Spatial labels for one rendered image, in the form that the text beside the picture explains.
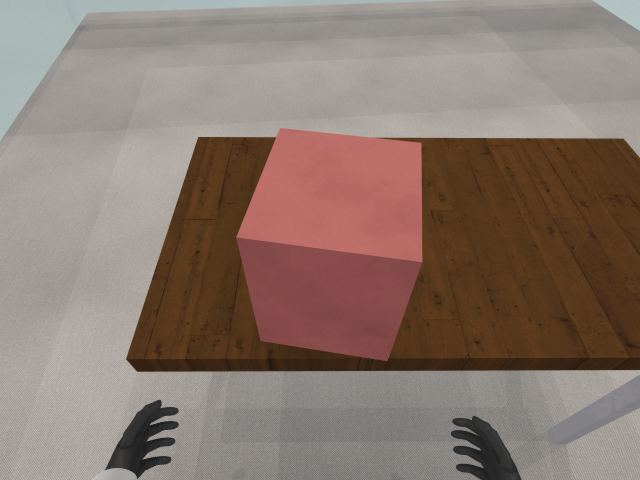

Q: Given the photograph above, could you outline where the carton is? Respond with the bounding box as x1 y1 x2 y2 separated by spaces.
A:
236 128 422 361

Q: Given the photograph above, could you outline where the right robot hand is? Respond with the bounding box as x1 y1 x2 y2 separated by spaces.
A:
451 416 521 480

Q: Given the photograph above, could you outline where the left robot hand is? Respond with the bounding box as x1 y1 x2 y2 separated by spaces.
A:
105 400 179 479

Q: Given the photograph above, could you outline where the table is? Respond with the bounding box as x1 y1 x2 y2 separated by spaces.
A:
126 137 640 444

